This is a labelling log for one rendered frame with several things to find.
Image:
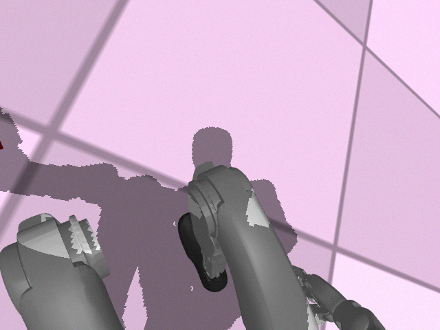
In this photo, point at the right robot foot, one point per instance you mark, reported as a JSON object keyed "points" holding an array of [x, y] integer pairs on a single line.
{"points": [[193, 252]]}

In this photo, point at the right robot arm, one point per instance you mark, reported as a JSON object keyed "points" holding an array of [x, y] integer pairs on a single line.
{"points": [[349, 315]]}

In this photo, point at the right robot hand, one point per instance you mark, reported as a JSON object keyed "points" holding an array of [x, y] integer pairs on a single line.
{"points": [[320, 292]]}

